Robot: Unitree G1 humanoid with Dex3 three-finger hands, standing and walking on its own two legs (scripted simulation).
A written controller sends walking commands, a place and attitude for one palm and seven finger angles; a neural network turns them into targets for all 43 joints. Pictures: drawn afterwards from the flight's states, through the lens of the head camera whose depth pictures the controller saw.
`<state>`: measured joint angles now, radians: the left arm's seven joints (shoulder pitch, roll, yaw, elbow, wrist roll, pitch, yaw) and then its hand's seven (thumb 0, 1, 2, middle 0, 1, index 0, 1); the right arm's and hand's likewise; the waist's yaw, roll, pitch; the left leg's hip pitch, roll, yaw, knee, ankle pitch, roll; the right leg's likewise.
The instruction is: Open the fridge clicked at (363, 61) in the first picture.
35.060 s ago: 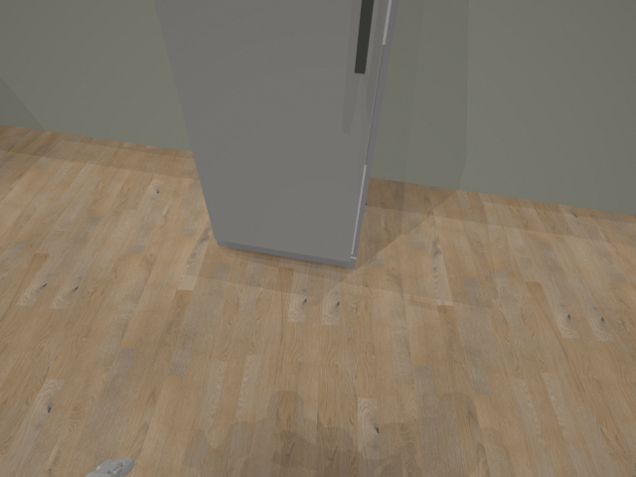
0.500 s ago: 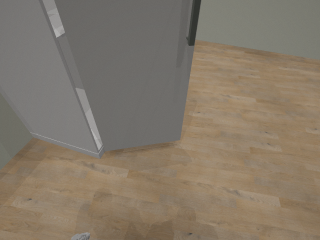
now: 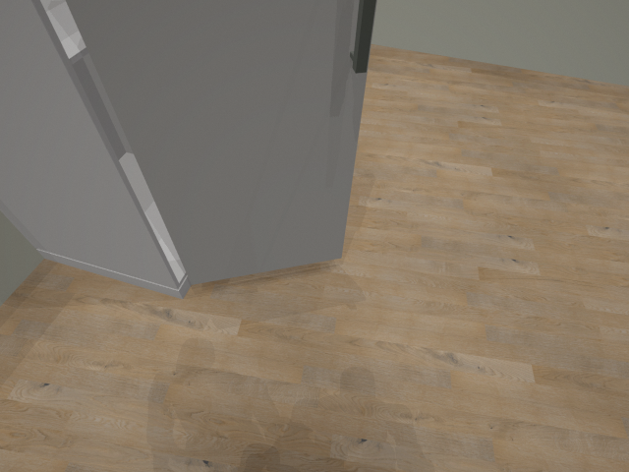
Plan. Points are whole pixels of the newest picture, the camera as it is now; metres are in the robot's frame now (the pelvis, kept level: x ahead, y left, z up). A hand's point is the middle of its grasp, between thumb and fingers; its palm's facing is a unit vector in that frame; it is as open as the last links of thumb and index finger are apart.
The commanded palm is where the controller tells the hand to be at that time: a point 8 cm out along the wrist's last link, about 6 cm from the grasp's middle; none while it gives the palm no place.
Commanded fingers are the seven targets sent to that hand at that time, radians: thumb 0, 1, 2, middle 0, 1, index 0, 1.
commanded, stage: let the arm hang, fingers relaxed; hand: right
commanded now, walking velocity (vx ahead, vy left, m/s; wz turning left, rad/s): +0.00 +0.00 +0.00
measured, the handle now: out of the picture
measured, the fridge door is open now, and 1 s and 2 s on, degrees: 60 60 60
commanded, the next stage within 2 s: look to check the result in 0.34 s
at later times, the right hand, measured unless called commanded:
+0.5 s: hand out of the picture +0.05 -0.19 -0.17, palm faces -0.05 +0.97 -0.22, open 7.4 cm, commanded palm none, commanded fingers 0.00 -0.90 -0.90 0.20 0.30 0.20 0.30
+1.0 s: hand out of the picture +0.05 -0.18 -0.18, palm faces -0.05 +0.98 -0.20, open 7.4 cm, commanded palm none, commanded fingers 0.00 -0.90 -0.90 0.20 0.30 0.20 0.30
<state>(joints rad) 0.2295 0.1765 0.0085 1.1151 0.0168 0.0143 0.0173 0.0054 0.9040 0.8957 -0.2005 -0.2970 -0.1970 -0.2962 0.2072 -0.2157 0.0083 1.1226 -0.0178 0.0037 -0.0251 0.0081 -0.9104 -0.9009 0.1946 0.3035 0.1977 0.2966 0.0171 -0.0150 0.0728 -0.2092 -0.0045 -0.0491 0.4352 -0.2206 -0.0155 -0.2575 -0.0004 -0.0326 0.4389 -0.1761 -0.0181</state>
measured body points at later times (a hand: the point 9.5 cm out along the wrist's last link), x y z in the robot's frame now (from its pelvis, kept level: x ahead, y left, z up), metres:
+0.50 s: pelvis +0.03 +0.00 +0.00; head +0.05 +0.00 +0.45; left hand +0.04 +0.23 -0.16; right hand +0.06 -0.24 -0.15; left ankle +0.01 +0.13 -0.74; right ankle +0.04 -0.11 -0.74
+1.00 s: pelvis +0.03 +0.00 +0.00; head +0.05 +0.00 +0.45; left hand +0.04 +0.23 -0.16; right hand +0.06 -0.23 -0.16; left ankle +0.01 +0.13 -0.74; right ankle +0.04 -0.11 -0.74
